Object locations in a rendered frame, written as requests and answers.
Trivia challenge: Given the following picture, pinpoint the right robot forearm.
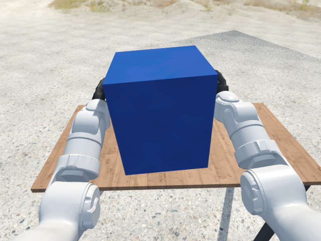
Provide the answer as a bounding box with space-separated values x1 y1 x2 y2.
214 91 307 202

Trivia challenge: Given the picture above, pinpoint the table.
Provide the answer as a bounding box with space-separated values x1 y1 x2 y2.
30 103 321 241

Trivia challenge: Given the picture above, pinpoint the carton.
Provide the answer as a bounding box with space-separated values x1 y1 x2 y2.
102 45 218 175

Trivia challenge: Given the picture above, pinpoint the robot left upper arm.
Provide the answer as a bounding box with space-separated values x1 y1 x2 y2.
11 181 100 241

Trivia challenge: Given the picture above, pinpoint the robot left hand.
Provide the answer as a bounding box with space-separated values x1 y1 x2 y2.
92 78 106 102

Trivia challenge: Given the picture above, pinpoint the left robot forearm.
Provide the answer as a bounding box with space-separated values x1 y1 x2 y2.
39 99 110 222

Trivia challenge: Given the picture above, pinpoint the robot right upper arm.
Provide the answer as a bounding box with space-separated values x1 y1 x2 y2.
240 164 321 241

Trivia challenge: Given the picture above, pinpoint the robot right hand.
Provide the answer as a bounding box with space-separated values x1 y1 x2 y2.
215 70 229 94

